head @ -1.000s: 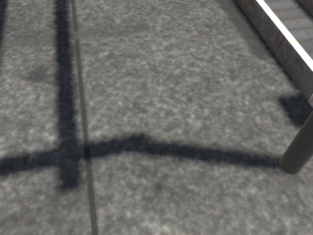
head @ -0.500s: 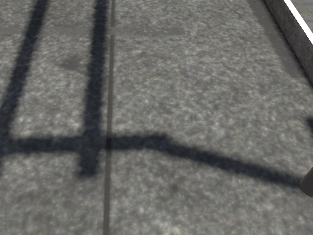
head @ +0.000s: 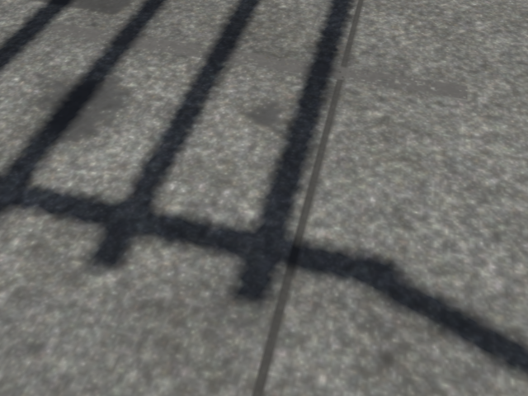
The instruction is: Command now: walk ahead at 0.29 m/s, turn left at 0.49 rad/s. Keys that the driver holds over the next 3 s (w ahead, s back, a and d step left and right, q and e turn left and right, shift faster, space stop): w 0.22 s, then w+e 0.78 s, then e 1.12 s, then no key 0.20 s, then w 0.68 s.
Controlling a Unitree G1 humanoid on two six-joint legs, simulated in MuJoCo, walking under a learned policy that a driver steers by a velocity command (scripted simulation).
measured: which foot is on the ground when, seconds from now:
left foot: up 0.00-0.38, down 0.40-0.94, up 0.96-1.00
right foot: down 0.00-0.42, up 0.44-0.90, down 0.92-1.00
